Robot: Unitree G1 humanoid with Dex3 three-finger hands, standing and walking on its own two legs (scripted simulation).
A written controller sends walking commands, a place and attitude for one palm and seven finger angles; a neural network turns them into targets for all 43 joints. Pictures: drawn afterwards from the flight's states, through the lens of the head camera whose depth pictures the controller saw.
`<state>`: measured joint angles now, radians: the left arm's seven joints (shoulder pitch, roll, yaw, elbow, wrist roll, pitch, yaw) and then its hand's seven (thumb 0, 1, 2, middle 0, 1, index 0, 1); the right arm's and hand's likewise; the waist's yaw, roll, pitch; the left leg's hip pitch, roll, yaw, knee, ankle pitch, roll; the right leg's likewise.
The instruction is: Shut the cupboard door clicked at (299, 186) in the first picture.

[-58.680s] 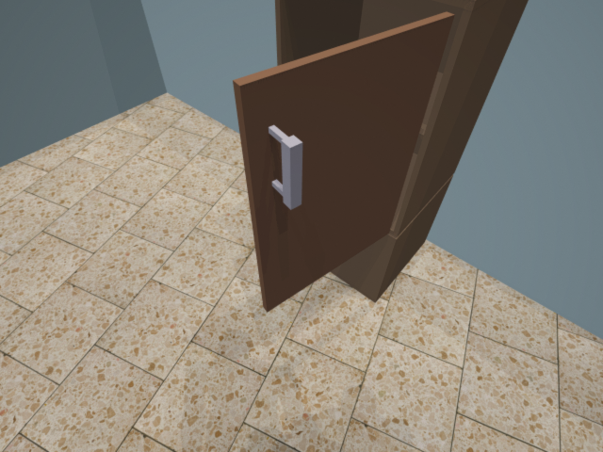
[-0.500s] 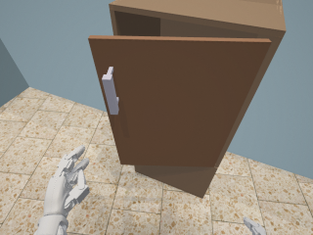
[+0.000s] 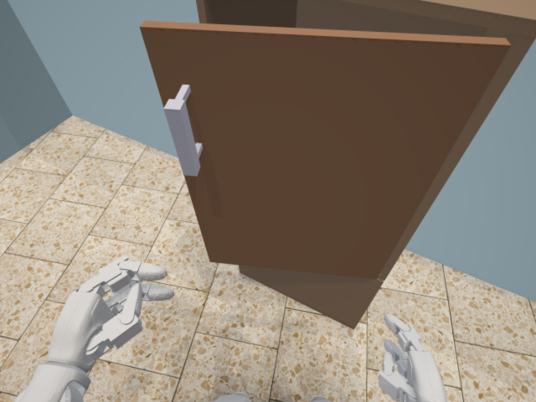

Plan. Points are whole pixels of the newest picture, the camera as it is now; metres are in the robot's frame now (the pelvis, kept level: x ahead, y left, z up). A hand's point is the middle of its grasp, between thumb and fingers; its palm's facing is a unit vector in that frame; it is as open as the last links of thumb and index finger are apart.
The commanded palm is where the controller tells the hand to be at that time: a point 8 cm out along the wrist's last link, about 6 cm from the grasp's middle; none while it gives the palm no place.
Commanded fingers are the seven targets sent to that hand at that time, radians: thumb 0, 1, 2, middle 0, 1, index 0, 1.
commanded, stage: raise the hand and make a fist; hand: left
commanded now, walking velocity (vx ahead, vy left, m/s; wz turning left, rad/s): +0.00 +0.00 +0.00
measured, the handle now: (188, 131) +0.45 +0.16 +0.17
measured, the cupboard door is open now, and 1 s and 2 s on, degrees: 21 21 21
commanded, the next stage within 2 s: bring the fist close to the handle in 1.18 s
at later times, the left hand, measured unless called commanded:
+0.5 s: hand (103, 272) +0.24 +0.21 +0.14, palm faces -0.01 -1.00 -0.06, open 3.1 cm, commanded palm +0.21 +0.27 +0.14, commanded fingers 0.00 0.90 0.90 -1.30 -1.50 -1.30 -1.50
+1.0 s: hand (72, 246) +0.25 +0.24 +0.17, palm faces +0.00 -1.00 -0.05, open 3.1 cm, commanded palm +0.22 +0.29 +0.17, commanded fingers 0.00 0.90 0.90 -1.30 -1.50 -1.30 -1.50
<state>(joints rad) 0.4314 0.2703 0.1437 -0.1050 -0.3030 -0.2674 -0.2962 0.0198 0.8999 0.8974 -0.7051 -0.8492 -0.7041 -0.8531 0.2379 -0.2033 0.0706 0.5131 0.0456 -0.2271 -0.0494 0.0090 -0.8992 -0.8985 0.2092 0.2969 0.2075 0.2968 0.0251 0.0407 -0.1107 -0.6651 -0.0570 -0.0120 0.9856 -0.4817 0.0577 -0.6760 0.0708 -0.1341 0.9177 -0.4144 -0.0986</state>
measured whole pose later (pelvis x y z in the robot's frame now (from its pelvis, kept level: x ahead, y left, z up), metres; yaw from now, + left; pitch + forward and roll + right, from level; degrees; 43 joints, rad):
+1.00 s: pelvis +0.01 +0.05 +0.05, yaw +0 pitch -1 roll -2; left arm 0.25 0.29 0.20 -0.26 -0.28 0.10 -0.23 0.02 0.90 0.90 -1.30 -1.50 -1.30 -1.50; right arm 0.25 -0.25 0.07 0.57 0.06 -0.20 -0.07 0.01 -0.90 -0.90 0.21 0.30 0.21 0.30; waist 0.05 0.04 -0.05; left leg -0.25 -0.10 0.01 0.60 -0.34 0.11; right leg -0.28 0.04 -0.07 0.57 -0.28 -0.03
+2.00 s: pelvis +0.02 +0.01 +0.05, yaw -1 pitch -1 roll +0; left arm -0.02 0.23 0.10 -0.05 -0.22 0.10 -0.11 0.02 0.90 0.90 -1.30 -1.50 -1.30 -1.50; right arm 0.22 -0.25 0.06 0.59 0.06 -0.13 -0.06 0.01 -0.90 -0.90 0.21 0.30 0.20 0.30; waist 0.03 0.04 -0.03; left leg -0.25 -0.08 0.01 0.60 -0.34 0.07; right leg -0.28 0.07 -0.08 0.57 -0.29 -0.08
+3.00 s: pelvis +0.02 +0.01 +0.05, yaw -1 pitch +0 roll +0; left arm -0.31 0.20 0.04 0.27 -0.19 0.05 -0.07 0.03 0.90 0.90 -1.30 -1.50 -1.30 -1.50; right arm 0.21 -0.25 0.07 0.59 0.07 -0.05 -0.06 0.01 -0.90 -0.90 0.21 0.30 0.20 0.30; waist 0.00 0.04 -0.02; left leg -0.25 -0.08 0.01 0.58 -0.33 0.08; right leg -0.29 0.06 -0.07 0.57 -0.28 -0.08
